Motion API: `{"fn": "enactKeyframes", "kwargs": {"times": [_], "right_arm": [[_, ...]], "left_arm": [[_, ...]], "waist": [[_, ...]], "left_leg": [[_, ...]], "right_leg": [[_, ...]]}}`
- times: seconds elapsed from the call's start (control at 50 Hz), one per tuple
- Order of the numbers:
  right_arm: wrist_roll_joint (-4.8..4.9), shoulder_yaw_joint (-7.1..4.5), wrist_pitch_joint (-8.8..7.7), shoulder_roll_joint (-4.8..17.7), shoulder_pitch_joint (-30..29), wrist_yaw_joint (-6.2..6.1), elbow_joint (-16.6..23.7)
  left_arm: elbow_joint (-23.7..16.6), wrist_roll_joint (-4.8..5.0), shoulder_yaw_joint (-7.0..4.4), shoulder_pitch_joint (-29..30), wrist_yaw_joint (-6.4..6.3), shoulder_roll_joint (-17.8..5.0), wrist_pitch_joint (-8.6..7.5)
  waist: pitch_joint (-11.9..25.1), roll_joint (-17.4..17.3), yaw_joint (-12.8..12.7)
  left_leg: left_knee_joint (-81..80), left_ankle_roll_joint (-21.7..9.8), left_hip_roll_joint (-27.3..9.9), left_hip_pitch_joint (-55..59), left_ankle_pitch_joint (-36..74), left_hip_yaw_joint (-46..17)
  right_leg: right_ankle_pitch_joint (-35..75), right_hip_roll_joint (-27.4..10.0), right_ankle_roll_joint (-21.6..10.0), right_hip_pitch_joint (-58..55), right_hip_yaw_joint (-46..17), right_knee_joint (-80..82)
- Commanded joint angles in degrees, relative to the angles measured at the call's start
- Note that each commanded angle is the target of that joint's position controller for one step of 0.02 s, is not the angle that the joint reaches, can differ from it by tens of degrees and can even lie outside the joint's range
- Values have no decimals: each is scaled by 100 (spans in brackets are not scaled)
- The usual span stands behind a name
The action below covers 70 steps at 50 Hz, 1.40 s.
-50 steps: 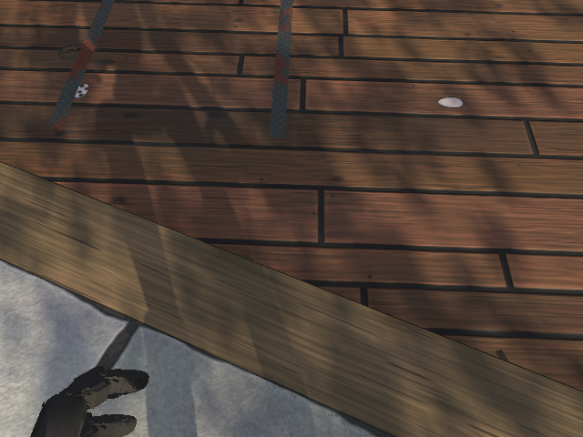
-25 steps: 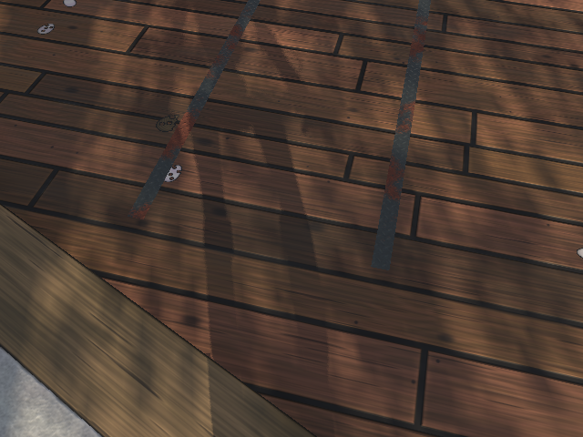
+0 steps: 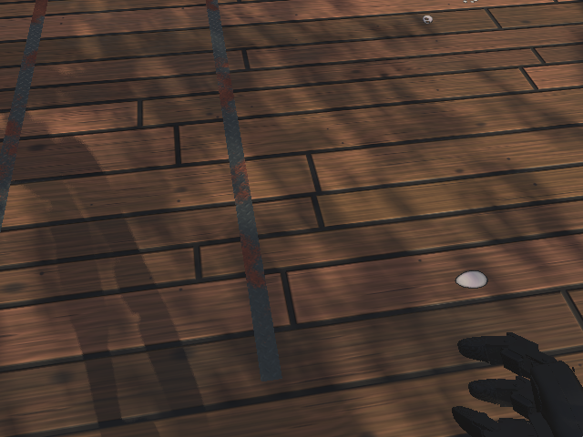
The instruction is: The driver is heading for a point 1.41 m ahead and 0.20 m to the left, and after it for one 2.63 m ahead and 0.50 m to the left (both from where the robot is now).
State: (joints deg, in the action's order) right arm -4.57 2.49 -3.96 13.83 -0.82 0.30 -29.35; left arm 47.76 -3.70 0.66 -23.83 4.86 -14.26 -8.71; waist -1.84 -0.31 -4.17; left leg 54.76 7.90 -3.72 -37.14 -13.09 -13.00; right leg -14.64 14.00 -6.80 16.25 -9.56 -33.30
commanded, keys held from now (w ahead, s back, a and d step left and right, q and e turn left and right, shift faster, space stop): e+shift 0.08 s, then shift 0.02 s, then q+shift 0.82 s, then e+shift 0.08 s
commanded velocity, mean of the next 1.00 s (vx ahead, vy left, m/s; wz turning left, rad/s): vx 0.04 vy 0.00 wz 0.34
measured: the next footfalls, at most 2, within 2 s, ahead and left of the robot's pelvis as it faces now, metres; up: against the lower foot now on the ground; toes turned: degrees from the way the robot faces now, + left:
left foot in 0.18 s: +0.22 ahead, +0.19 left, -0.11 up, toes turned -16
right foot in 0.58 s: +0.11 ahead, -0.09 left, +0.00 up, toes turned +7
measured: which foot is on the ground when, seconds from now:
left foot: up 0.00-0.16, down 0.18-0.60, up 0.62-1.00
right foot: down 0.00-0.20, up 0.22-0.56, down 0.58-1.00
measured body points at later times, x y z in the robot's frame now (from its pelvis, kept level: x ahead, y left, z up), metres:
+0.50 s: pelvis +0.11 +0.07 -0.09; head +0.14 +0.09 +0.36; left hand +0.37 +0.27 -0.16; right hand +0.11 -0.22 -0.20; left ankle +0.19 +0.20 -0.83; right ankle +0.09 -0.09 -0.67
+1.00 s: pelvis +0.11 +0.10 -0.06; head +0.12 +0.12 +0.39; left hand +0.09 +0.40 -0.16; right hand +0.39 -0.04 -0.13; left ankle +0.19 +0.23 -0.78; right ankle +0.08 -0.09 -0.72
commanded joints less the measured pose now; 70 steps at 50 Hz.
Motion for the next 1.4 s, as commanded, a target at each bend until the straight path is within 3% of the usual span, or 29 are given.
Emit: {"fn": "enactKeyframes", "kwargs": {"times": [0.02,0.08,0.16,0.18,0.2,0.22,0.24,0.3,0.32,0.4,0.56,0.6,0.62,0.64,0.66,0.7,0.74,0.76,0.82,0.88,0.92,0.94,0.96,1.02,1.06,1.1,1.14,1.18,1.4], "right_arm": [[39,-276,122,635,965,81,-17],[69,-174,100,482,161,7,-122],[212,-374,-18,320,484,243,-592],[148,-473,-83,525,1191,312,-866],[251,-559,-100,967,2199,277,-975],[124,-601,-96,1035,2397,287,-877],[424,-487,9,382,2690,214,-1349],[387,-690,173,1364,1713,-187,-1128],[375,-706,238,1477,1494,-249,-964],[418,-620,352,1130,2060,-408,-987],[495,-894,768,1176,1871,-667,-350],[625,-943,843,1034,1525,-600,-80],[-287,-588,323,449,1099,-148,207],[-398,-505,219,463,177,-70,393],[-367,-102,63,-418,-132,-92,237],[-126,-245,-124,34,437,-304,-356],[-311,-568,-115,1059,2303,-144,-1217],[-342,-582,-48,1083,2463,-52,-1229],[63,-262,46,552,1333,279,-596],[-185,-105,192,165,72,669,-206],[-148,-205,283,294,269,805,-395],[-1,-301,255,534,539,742,-562],[1136,-679,352,919,473,561,-315],[541,-795,350,947,2419,182,-961],[266,-730,408,1089,1658,35,-945],[416,-533,376,364,1102,32,-898],[352,-759,446,1128,762,-181,-991],[144,-581,488,634,1052,-415,-1099],[298,-697,618,877,1021,-608,-1230]], "left_arm": [[-739,66,-275,377,-223,-952,-120],[-570,310,-202,-599,-387,-455,34],[-619,533,-125,-617,-265,-921,432],[-701,532,-64,-595,-166,-882,471],[-954,272,-7,-776,-58,-617,483],[-1076,105,-30,-791,-119,-558,569],[-887,610,-58,220,-476,-178,688],[-1589,602,-35,1023,-859,-348,866],[-1577,429,-130,1173,-903,-736,969],[-1758,285,-165,1506,-968,-338,936],[-2111,381,-180,1911,-672,-104,838],[-1845,437,-321,1222,-590,-259,809],[-1534,71,-473,-677,-568,-971,944],[-1105,50,-596,-1678,-616,-1199,913],[-1119,-37,-364,-1252,-656,-900,801],[-1613,12,-28,1130,-343,-46,780],[-2211,78,-171,3000,-285,-119,590],[-2237,31,-221,3329,-358,-267,389],[-1614,211,-248,2549,-863,-417,-45],[-935,200,-368,302,-1261,-823,-94],[-803,-68,-327,-65,-1072,-819,60],[-831,-171,-338,83,-938,-872,60],[-843,779,-655,793,-857,-1143,287],[-883,686,-460,767,-668,-337,498],[-795,719,-395,-86,-628,-171,783],[-431,545,-673,-339,-774,-738,969],[-1094,421,-584,266,-942,-510,1200],[-1358,403,-797,1000,-1079,-1170,1361],[-1763,294,-519,1281,-914,-191,1391]], "waist": [[289,-94,568],[-77,17,-308],[-32,-289,46],[296,-105,246],[1792,-1244,392],[2632,-1332,516],[1735,-96,954],[1105,-815,395],[782,-384,392],[983,-566,384],[1275,-1387,377],[1054,-1448,109],[468,1744,-447],[-690,1416,-1104],[-609,1089,-925],[148,1713,200],[561,1044,1196],[497,579,1430],[94,-294,953],[180,424,-397],[-138,602,-317],[-264,413,-162],[158,255,374],[923,-784,1148],[1539,-1102,559],[1087,-584,335],[1164,-1445,198],[734,-875,528],[400,-474,338]], "left_leg": [[-1082,-73,404,1876,1355,519],[-3409,-238,26,184,2176,-128],[-4580,-655,112,3059,3937,1166],[-4185,-1025,-296,4021,4811,1077],[-2639,-2112,-1305,6025,7638,-49],[-2316,-3005,-2093,7125,8291,-825],[-2037,-2486,-1972,5976,9270,-646],[-3147,-2957,-2210,3591,6248,-2040],[-3396,-2800,-1687,2876,5145,-1586],[-3312,-2228,-465,2263,4885,-715],[-3258,-1815,-470,2493,3225,-1832],[-3252,-1551,-35,1377,2046,-1662],[-2610,-1731,562,-1764,-728,-1360],[-2131,-1018,1377,-5112,-2132,-1010],[-1198,-485,1237,-5695,-1231,-670],[43,-237,911,-3473,66,-327],[2797,-64,869,-480,1057,777],[3854,-82,801,148,1044,950],[2573,-384,-9,-924,1569,677],[-1270,-245,-521,-1696,2428,1404],[-1822,-423,-216,513,2495,2071],[-2048,-561,-117,1246,2868,1975],[-2267,-625,344,2086,2900,1566],[-2639,-1475,-682,4892,4726,415],[-3211,-1801,-2059,3740,2924,-197],[-2983,-1191,-1568,3234,2245,686],[-4189,-2029,-2646,2454,-1162,-181],[-4335,-2017,-2502,2291,-1671,-87],[-4103,-1762,-1999,2675,-1689,1901]], "right_leg": [[2025,-689,-459,903,-1294,180],[-14,-987,-226,-971,-2027,-1285],[-63,-421,244,920,-950,-2122],[46,-385,489,1548,-848,-2801],[-988,-81,1070,2504,-112,-4003],[-3519,-126,1364,3482,116,-5479],[-3809,-634,1207,3682,-276,-6431],[-1905,-1420,1362,3538,313,-6844],[-1390,-1314,1368,3270,309,-6363],[-537,-839,1485,2430,585,-5656],[-862,-855,1305,1474,486,-3213],[-852,-871,1047,244,750,-1991],[-2841,-1890,-661,-798,-1021,-1192],[-3816,-3020,-1910,-2408,-3821,87],[-1908,-4011,-2319,-2364,-5356,991],[-768,-3365,-1510,-26,-3083,728],[-1301,-2801,-920,2714,-1056,458],[-1215,-2771,-643,3233,-520,626],[-889,-2728,37,1623,278,548],[-1415,-2633,622,-1284,989,-78],[-2370,-2715,497,252,1216,298],[-2747,-2734,443,780,1163,228],[-1217,-2621,449,1288,1554,-408],[-2780,-1719,887,2857,1710,-4603],[-1286,-1711,797,2897,-1,-5052],[-809,-1471,804,2863,-277,-5570],[-196,-1748,1201,3308,264,-5742],[-237,-1709,1278,3634,260,-6046],[144,-1904,1065,3245,1188,-4242]]}}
